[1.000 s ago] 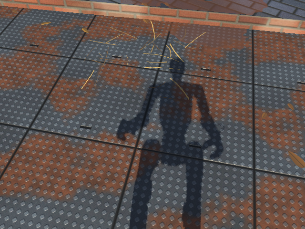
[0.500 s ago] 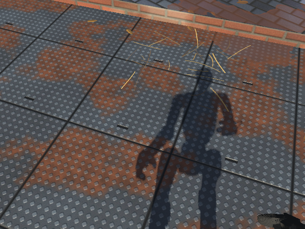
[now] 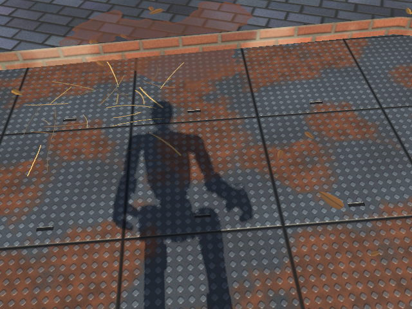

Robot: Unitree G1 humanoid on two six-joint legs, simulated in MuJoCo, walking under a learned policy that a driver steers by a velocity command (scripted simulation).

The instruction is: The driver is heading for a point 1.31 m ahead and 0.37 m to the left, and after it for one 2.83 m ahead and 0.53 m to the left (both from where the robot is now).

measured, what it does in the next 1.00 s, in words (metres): goes down, turning left: left foot 0.12 m lower, then right foot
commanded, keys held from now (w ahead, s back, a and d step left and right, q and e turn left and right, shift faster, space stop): w+q+shift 0.58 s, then w+e+shift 0.42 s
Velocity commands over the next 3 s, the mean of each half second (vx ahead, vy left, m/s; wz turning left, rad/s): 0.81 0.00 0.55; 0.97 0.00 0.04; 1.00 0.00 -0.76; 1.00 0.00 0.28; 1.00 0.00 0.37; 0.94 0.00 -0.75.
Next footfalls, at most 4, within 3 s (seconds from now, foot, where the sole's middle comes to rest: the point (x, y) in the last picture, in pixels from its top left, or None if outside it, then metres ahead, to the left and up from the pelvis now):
0.46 left None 0.41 0.13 -0.90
0.84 right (164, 221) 0.91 0.22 -0.90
1.28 left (106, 157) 1.27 0.51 -0.90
1.72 right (164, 100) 1.66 0.26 -0.90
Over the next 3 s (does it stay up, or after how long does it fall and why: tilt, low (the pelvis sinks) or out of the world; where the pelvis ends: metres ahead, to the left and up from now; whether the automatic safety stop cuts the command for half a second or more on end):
stays up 2.71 0.52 -0.01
